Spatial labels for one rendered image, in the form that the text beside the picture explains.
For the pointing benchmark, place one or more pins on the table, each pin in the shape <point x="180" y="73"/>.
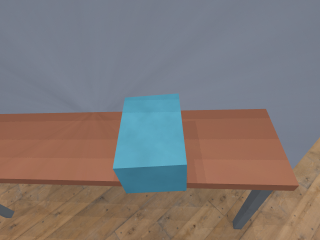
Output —
<point x="236" y="149"/>

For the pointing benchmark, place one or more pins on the carton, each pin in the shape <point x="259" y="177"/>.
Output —
<point x="150" y="153"/>

